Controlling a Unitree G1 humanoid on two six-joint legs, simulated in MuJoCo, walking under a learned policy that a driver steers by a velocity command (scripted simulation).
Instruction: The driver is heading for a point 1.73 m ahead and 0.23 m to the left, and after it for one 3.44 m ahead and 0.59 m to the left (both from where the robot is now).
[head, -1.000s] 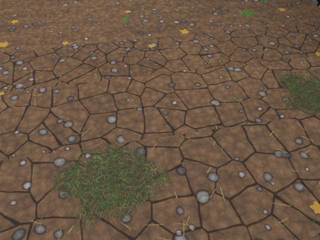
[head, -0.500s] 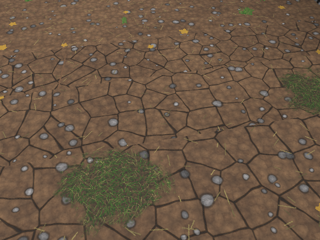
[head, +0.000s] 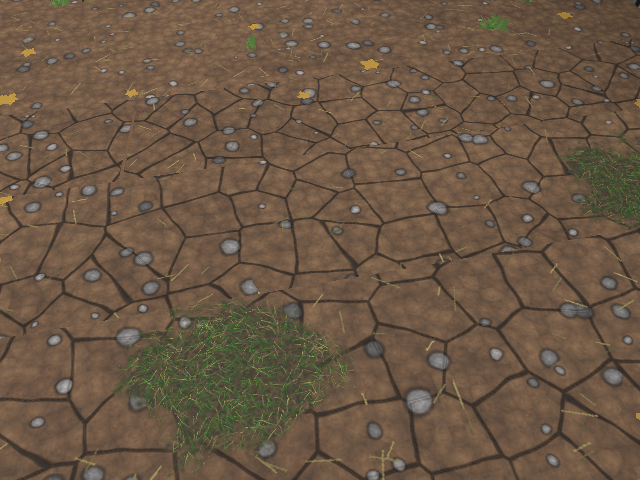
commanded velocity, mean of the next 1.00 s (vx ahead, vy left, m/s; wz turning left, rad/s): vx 0.01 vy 0.00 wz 0.00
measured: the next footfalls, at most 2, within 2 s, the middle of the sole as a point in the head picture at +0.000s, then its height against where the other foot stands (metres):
right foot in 1.20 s outside the picture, level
left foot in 1.84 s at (269, 472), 0.16 m lower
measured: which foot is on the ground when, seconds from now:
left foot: down 0.00-1.00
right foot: down 0.00-0.96, up 0.98-1.00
